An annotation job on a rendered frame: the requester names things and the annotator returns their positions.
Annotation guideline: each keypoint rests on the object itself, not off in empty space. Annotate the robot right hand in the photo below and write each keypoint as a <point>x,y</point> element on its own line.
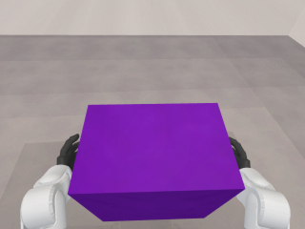
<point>240,155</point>

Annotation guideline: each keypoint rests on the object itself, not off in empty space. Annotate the carton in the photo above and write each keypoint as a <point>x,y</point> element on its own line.
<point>154,161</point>

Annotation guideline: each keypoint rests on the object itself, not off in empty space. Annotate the robot right forearm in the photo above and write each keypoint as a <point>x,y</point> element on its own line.
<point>265,208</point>

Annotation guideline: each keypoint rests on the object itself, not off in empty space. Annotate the robot left hand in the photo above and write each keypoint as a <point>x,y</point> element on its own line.
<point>67,153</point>

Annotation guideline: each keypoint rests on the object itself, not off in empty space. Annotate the robot left forearm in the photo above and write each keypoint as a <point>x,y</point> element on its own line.
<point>44,206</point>

